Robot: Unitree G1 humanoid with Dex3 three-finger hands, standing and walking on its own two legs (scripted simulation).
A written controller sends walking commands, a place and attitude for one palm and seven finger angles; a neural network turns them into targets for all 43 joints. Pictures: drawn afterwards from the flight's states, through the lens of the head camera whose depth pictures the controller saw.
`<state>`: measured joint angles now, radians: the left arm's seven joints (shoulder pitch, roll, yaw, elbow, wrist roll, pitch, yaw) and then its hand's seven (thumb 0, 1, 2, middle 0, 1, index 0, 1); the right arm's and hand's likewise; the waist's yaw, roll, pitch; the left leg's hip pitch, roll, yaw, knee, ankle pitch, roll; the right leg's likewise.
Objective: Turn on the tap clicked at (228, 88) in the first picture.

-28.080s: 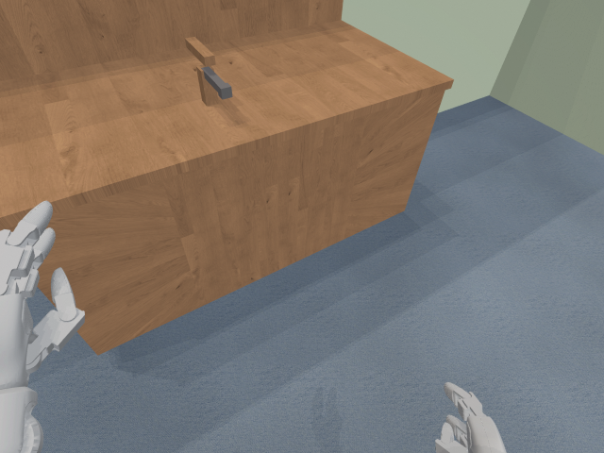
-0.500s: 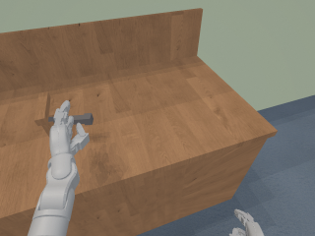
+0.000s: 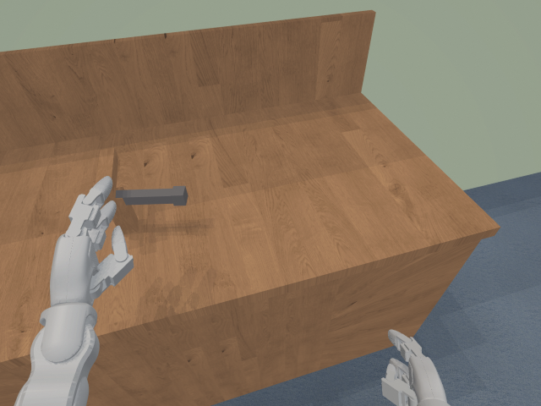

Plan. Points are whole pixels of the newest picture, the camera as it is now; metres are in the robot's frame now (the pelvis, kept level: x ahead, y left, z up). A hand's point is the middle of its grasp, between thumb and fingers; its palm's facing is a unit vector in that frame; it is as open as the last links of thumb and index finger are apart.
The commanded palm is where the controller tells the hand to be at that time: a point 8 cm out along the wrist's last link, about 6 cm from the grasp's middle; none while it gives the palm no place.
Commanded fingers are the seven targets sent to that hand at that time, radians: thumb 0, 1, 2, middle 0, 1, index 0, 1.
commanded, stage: draw the hand back beside the body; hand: left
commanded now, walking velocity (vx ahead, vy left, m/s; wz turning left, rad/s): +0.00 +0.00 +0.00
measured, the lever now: (179, 195) +0.48 +0.23 +0.03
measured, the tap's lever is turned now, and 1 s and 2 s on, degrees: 75 75 75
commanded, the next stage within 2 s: step back with the hand held close in 0.68 s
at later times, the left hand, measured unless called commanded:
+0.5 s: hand (68, 281) +0.20 +0.25 +0.16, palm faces +0.43 -0.83 -0.34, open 7.4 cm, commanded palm +0.17 +0.29 +0.16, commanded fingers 0.00 0.90 0.90 -0.20 -0.30 -0.20 -0.30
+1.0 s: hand (73, 283) +0.20 +0.24 +0.16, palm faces +0.41 -0.82 -0.40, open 7.4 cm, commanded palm +0.15 +0.28 +0.17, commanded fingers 0.00 0.90 0.90 -0.20 -0.30 -0.20 -0.30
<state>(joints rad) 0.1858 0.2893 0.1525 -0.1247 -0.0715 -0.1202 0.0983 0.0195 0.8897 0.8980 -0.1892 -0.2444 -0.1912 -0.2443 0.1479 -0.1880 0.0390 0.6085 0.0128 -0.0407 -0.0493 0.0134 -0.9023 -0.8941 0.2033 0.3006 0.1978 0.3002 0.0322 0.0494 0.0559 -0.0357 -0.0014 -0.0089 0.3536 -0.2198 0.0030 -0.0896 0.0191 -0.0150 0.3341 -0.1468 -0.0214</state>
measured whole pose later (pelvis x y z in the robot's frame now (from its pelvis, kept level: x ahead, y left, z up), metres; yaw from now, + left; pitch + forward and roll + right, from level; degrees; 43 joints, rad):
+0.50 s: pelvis +0.02 +0.01 +0.00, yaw +1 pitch -5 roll -1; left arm 0.43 0.33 0.27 -0.41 -0.07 -0.11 0.11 0.02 0.89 0.90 -0.21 -0.30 -0.21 -0.30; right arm 0.15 -0.21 0.02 0.62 0.00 -0.07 -0.04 0.01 -0.90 -0.89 0.20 0.30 0.20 0.30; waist 0.08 0.06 0.04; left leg -0.04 -0.01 -0.03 0.39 -0.26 0.01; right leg -0.08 0.01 -0.04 0.36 -0.19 -0.01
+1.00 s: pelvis -0.01 -0.01 +0.00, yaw +1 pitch -2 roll -1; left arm 0.43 0.35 0.33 -0.42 -0.07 -0.17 0.11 0.02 0.89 0.90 -0.21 -0.30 -0.21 -0.30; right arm 0.14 -0.23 0.01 0.56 0.01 -0.02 -0.05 0.01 -0.90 -0.89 0.20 0.30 0.20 0.30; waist 0.03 0.06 0.06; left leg -0.17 0.00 -0.03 0.43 -0.23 0.00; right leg -0.20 0.02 -0.04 0.38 -0.15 -0.02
